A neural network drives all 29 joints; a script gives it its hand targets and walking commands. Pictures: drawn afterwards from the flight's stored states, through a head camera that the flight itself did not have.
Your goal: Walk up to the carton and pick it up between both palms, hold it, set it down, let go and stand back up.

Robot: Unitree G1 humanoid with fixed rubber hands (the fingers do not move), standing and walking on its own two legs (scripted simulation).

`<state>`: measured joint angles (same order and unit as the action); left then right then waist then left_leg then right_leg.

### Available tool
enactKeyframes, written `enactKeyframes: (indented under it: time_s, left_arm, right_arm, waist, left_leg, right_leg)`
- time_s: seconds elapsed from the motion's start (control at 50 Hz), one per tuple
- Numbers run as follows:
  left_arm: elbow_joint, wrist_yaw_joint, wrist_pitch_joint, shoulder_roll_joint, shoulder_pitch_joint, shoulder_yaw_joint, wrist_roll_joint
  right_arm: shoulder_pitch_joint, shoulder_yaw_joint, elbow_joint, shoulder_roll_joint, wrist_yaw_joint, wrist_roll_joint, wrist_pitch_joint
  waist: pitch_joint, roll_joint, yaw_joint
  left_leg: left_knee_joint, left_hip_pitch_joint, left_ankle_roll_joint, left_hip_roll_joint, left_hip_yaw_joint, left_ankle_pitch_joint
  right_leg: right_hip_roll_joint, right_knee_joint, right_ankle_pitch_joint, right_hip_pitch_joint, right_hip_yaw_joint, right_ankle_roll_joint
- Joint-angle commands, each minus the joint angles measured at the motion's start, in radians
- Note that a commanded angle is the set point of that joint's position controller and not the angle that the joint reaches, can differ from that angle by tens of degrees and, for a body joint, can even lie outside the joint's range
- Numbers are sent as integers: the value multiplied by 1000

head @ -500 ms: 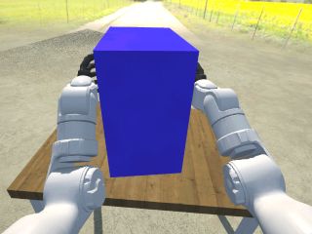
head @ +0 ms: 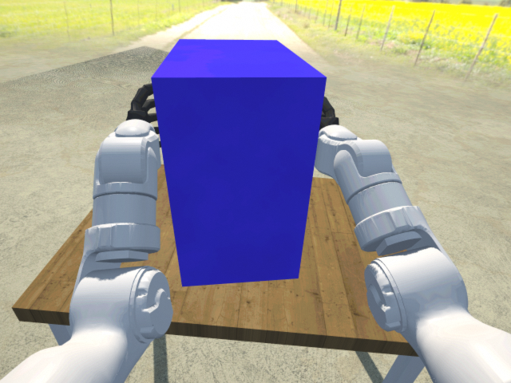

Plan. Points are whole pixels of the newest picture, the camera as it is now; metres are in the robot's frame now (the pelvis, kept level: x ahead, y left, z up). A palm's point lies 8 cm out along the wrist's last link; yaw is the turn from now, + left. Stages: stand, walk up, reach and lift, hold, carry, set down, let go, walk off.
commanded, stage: hold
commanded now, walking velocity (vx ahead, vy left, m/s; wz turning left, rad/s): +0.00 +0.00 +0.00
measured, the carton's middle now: (234, 150) +0.41 +0.01 +0.25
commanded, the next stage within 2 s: set down in 1.30 s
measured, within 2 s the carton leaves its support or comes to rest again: neither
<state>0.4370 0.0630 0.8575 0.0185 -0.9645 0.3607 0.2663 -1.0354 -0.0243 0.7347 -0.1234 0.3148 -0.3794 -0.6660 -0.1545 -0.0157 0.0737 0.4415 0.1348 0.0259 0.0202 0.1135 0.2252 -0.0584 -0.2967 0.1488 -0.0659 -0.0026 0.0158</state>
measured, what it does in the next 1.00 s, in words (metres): stands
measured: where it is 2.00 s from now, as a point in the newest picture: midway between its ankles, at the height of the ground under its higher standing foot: outside the picture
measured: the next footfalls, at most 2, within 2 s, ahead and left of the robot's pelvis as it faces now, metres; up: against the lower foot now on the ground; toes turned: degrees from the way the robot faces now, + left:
none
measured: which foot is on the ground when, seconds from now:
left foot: down 0.00-1.00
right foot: down 0.00-1.00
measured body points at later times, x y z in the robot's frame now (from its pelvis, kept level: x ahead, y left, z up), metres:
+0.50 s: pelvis +0.00 +0.00 +0.00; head -0.10 +0.03 +0.44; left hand +0.38 +0.15 +0.29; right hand +0.38 -0.12 +0.29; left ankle +0.02 +0.13 -0.75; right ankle +0.01 -0.11 -0.75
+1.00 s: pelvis +0.00 +0.00 +0.00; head -0.10 +0.03 +0.44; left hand +0.38 +0.15 +0.29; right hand +0.38 -0.12 +0.29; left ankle +0.02 +0.13 -0.75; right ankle +0.01 -0.11 -0.75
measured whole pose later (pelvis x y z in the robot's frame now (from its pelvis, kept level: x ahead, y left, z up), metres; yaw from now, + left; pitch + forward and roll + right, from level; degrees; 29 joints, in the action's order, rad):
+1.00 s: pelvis +0.00 +0.00 +0.00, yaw +0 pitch -5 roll -2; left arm 0.43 0.06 0.86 0.02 -0.95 0.35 0.27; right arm -1.02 -0.03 0.72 -0.12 0.31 -0.38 -0.66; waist -0.16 -0.01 0.07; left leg 0.44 0.14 0.03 0.02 0.11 0.22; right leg -0.06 -0.30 0.15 -0.07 -0.01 0.02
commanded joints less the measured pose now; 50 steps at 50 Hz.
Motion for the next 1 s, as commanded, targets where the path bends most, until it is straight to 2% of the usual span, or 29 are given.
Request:
enactKeyframes:
  time_s: [0.0,0.02,0.04,0.12,0.14,0.18,0.2,0.22,0.26,0.3,0.38,0.4,0.44,0.46,0.5,0.56,0.6,0.64,0.7,0.74,0.76,0.78,0.82,0.86,0.88,0.9,0.92,0.94,0.98]
  left_arm:
    - [-101,-162,-54,-702,-797,-451,-211]
    - [-108,-160,-55,-694,-808,-448,-199]
    - [-63,-162,-50,-674,-785,-407,-177]
    - [-122,-164,-62,-677,-792,-404,-193]
    - [-128,-160,-64,-666,-808,-399,-190]
    - [-89,-153,-54,-656,-770,-391,-164]
    - [-161,-152,-57,-688,-774,-428,-187]
    - [-106,-155,-54,-657,-798,-384,-164]
    - [-32,-162,-48,-649,-818,-368,-152]
    - [-89,-159,-63,-645,-807,-383,-185]
    - [-82,-151,-57,-687,-759,-420,-214]
    - [-110,-148,-63,-682,-797,-432,-217]
    - [-68,-154,-54,-648,-760,-376,-178]
    - [-44,-162,-46,-659,-748,-375,-168]
    - [-46,-171,-44,-634,-764,-362,-154]
    - [-121,-170,-58,-693,-826,-448,-210]
    - [-115,-163,-48,-689,-787,-453,-194]
    - [-171,-154,-60,-711,-822,-478,-213]
    - [-78,-165,-41,-653,-746,-380,-152]
    - [-103,-174,-44,-661,-792,-392,-158]
    - [-67,-179,-52,-653,-820,-377,-149]
    - [-95,-175,-56,-683,-831,-422,-184]
    - [-124,-159,-68,-678,-823,-402,-190]
    - [-117,-149,-68,-690,-801,-432,-193]
    - [-124,-152,-64,-686,-799,-420,-196]
    - [-112,-153,-64,-688,-818,-447,-206]
    - [-105,-153,-61,-681,-772,-423,-193]
    - [-78,-153,-61,-672,-809,-427,-196]
    - [-87,-160,-56,-658,-788,-390,-176]
  right_arm:
    - [-1008,-176,-443,658,-122,-147,78]
    - [-971,-174,-380,668,-119,-143,69]
    - [-963,-168,-367,669,-120,-131,60]
    - [-1006,-210,-461,705,-117,-157,82]
    - [-982,-222,-418,716,-122,-162,69]
    - [-960,-208,-399,685,-117,-151,62]
    - [-1015,-250,-498,723,-124,-186,78]
    - [-975,-220,-393,696,-123,-168,62]
    - [-995,-173,-327,681,-131,-132,59]
    - [-1036,-214,-408,726,-133,-159,80]
    - [-997,-198,-464,689,-121,-163,72]
    - [-1008,-208,-436,708,-120,-175,74]
    - [-953,-202,-377,685,-116,-161,59]
    - [-948,-182,-364,658,-115,-157,61]
    - [-982,-191,-355,675,-114,-153,58]
    - [-1000,-177,-420,685,-116,-156,78]
    - [-962,-179,-407,658,-115,-170,68]
    - [-965,-201,-429,678,-120,-182,77]
    - [-951,-191,-360,656,-121,-165,55]
    - [-952,-152,-333,646,-132,-145,66]
    - [-959,-150,-293,658,-131,-133,64]
    - [-1013,-150,-375,665,-137,-134,82]
    - [-1026,-212,-427,719,-134,-171,86]
    - [-997,-196,-433,712,-128,-164,78]
    - [-982,-197,-431,699,-127,-166,72]
    - [-972,-205,-419,691,-125,-166,73]
    - [-981,-220,-433,695,-125,-167,79]
    - [-964,-192,-384,672,-123,-143,65]
    - [-1014,-212,-434,727,-122,-149,75]
  waist:
    - [-357,122,49]
    - [-343,115,52]
    - [-303,115,28]
    - [-370,61,14]
    - [-341,71,-1]
    - [-298,92,14]
    - [-391,73,-10]
    - [-315,88,-4]
    - [-240,62,-1]
    - [-329,37,-28]
    - [-386,56,24]
    - [-385,77,17]
    - [-322,44,14]
    - [-277,85,26]
    - [-267,57,6]
    - [-350,105,48]
    - [-321,132,53]
    - [-366,134,38]
    - [-267,91,14]
    - [-261,114,31]
    - [-227,111,21]
    - [-284,123,21]
    - [-397,69,-19]
    - [-372,104,13]
    - [-356,95,8]
    - [-412,101,35]
    - [-374,88,4]
    - [-331,90,22]
    - [-353,30,-3]
  left_leg:
    - [-67,-43,43,-63,-53,-246]
    - [-75,-46,46,-60,-53,-219]
    - [-78,-25,45,-65,-63,-218]
    - [-62,-47,21,-81,-69,-252]
    - [-64,-40,26,-77,-73,-262]
    - [-75,-51,30,-77,-66,-253]
    - [-55,-59,32,-68,-65,-321]
    - [-72,-45,30,-77,-63,-242]
    - [-108,14,15,-65,-65,-107]
    - [-72,-10,10,-65,-71,-204]
    - [-72,-42,32,-67,-54,-256]
    - [-51,-58,33,-72,-59,-271]
    - [-73,-40,25,-64,-54,-247]
    - [-70,-35,38,-60,-59,-261]
    - [-84,-21,14,-70,-63,-192]
    - [-63,-28,47,-66,-65,-224]
    - [-67,-39,51,-63,-55,-256]
    - [-60,-52,57,-53,-51,-316]
    - [-67,-26,29,-64,-63,-239]
    - [-93,-13,32,-55,-63,-193]
    - [-94,5,28,-61,-69,-129]
    - [-102,26,35,-57,-61,-131]
    - [-62,-33,19,-71,-70,-255]
    - [-57,-38,34,-72,-56,-274]
    - [-53,-49,38,-71,-64,-295]
    - [-53,-80,40,-69,-59,-254]
    - [-54,-65,36,-67,-62,-267]
    - [-82,-32,32,-63,-52,-202]
    - [-69,-36,8,-74,-66,-231]
  right_leg:
    - [-34,15,-217,129,-9,-41]
    - [-31,22,-191,129,-12,-47]
    - [-33,29,-171,148,-13,-45]
    - [-23,22,-242,161,-9,-63]
    - [-28,20,-241,144,-6,-62]
    - [-26,28,-231,138,-9,-57]
    - [-49,1,-285,164,2,-56]
    - [-33,26,-191,139,-2,-54]
    - [-28,39,-72,91,-3,-50]
    - [-36,16,-169,120,-7,-56]
    - [-47,14,-224,150,-3,-48]
    - [-44,15,-238,122,-2,-58]
    - [-43,14,-223,135,-4,-53]
    - [-38,20,-225,136,-5,-46]
    - [-28,28,-160,123,-6,-59]
    - [-32,11,-219,151,-7,-55]
    - [-40,10,-221,147,-5,-45]
    - [-46,0,-248,173,-2,-44]
    - [-29,27,-191,144,-10,-55]
    - [-23,21,-153,131,-12,-45]
    - [-19,36,-90,99,-12,-46]
    - [-25,24,-99,122,-10,-37]
    - [-36,10,-215,171,-8,-50]
    - [-36,8,-241,153,-2,-52]
    - [-43,12,-238,132,-2,-49]
    - [-39,12,-230,136,-5,-49]
    - [-41,17,-238,133,-12,-52]
    - [-29,28,-174,112,-18,-44]
    - [-34,21,-201,147,-6,-63]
